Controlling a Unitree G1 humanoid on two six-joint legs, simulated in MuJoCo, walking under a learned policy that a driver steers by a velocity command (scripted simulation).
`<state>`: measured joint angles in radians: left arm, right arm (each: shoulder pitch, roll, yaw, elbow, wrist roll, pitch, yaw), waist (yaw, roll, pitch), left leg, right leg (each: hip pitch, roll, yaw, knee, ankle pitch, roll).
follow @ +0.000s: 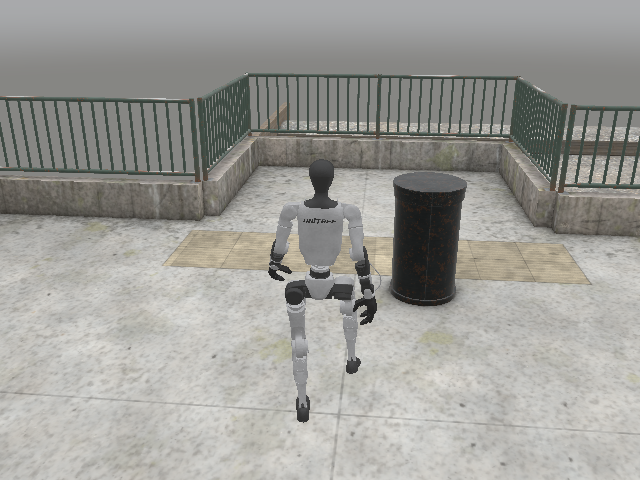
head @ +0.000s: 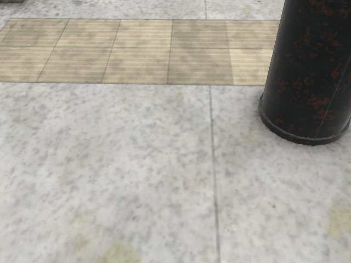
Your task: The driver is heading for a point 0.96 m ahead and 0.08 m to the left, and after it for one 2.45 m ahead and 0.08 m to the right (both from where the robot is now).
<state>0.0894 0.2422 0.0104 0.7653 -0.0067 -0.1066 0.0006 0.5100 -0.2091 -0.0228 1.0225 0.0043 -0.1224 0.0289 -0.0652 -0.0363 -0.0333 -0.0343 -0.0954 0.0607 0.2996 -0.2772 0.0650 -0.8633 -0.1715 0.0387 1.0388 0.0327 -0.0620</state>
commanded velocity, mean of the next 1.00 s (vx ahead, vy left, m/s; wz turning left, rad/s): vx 1.00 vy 0.00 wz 0.22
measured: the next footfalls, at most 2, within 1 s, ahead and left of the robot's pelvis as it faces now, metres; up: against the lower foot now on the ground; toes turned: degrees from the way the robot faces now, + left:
right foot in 0.20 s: +0.44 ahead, -0.13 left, +0.00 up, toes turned -1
left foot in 0.72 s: +0.90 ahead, +0.09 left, +0.00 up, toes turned +12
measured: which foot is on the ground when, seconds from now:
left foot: down 0.00-0.22, up 0.24-0.70, down 0.72-1.00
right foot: up 0.00-0.18, down 0.20-0.70, up 0.72-1.00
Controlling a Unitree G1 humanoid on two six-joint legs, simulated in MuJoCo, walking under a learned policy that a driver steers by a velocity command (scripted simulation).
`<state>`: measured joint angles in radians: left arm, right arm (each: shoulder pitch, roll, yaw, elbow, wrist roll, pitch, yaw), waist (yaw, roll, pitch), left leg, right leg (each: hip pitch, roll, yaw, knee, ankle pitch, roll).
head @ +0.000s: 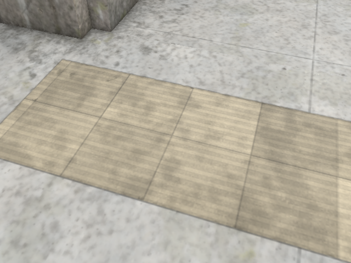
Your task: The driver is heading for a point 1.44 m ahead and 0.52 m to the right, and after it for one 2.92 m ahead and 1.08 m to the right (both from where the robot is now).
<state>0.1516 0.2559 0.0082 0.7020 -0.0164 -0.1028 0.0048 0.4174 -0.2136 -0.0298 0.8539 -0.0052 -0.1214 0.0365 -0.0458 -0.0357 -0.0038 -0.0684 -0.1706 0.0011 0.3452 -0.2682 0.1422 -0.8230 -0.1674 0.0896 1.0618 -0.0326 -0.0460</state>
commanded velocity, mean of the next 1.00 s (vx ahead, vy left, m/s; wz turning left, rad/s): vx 1.00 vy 0.00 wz -0.71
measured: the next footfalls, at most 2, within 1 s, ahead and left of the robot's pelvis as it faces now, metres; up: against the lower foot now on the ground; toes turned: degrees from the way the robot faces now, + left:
right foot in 0.22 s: +0.44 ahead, -0.11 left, +0.00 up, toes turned -10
left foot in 0.62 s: +0.86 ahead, -0.03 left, +0.00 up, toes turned -39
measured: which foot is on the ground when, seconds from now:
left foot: down 0.00-0.20, up 0.22-0.60, down 0.62-1.00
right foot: up 0.00-0.20, down 0.22-0.64, up 0.66-1.00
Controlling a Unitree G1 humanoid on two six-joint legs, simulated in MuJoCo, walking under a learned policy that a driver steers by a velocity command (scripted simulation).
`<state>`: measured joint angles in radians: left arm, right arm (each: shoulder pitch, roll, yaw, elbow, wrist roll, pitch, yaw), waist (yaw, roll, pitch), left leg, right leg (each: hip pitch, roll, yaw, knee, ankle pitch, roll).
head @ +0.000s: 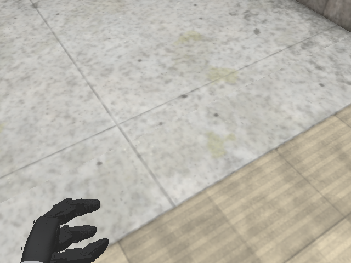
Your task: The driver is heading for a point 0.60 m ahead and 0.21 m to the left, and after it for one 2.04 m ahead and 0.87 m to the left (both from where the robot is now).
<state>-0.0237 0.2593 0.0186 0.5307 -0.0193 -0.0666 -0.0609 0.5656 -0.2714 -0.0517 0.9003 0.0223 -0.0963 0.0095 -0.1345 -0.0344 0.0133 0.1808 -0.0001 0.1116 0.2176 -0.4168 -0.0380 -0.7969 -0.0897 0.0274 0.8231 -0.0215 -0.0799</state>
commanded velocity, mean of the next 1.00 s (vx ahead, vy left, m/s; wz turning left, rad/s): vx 0.69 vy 0.00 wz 0.64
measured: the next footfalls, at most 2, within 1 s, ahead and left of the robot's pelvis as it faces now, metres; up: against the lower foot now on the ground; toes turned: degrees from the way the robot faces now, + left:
right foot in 0.08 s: +0.29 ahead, -0.14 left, +0.00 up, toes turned +1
left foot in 0.52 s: +0.65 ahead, +0.19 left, +0.00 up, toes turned +27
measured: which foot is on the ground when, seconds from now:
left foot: down 0.00-0.08, up 0.10-0.50, down 0.52-0.96, up 0.98-1.00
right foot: up 0.00-0.06, down 0.08-0.54, up 0.56-0.94, down 0.96-1.00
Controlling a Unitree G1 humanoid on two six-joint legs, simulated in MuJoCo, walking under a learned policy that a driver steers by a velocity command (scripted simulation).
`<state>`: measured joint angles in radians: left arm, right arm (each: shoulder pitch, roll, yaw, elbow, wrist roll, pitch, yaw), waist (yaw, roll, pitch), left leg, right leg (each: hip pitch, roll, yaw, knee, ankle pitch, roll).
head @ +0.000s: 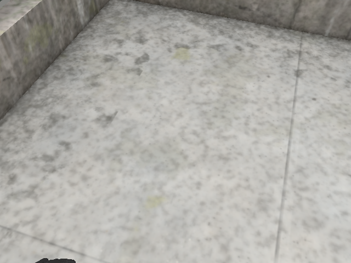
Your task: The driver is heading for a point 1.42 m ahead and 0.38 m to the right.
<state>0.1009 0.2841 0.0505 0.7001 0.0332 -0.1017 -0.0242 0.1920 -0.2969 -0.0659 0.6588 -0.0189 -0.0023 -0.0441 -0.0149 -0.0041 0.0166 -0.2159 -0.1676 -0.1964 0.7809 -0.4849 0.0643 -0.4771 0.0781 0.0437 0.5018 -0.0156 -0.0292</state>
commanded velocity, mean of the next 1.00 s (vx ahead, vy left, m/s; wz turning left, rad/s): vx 0.03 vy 0.00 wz -0.34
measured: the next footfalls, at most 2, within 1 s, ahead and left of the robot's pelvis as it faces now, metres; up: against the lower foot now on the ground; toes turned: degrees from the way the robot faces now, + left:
left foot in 0.34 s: +0.16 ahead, +0.10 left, +0.00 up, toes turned -26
right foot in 0.76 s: +0.06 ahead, -0.17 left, +0.00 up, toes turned -31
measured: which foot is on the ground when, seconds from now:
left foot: up 0.00-0.32, down 0.34-0.76, up 0.78-1.00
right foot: down 0.00-0.36, up 0.38-0.74, down 0.76-1.00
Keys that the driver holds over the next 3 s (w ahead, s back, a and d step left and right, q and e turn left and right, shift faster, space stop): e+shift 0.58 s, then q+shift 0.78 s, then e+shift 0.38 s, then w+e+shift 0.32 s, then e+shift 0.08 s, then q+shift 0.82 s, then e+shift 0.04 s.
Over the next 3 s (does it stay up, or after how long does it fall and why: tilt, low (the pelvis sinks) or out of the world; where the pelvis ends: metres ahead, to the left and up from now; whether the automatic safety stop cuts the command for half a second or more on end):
stays up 0.44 -0.12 0.02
